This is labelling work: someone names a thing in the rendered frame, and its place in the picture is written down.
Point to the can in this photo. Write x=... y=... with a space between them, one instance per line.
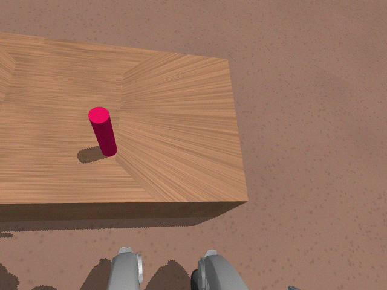
x=101 y=123

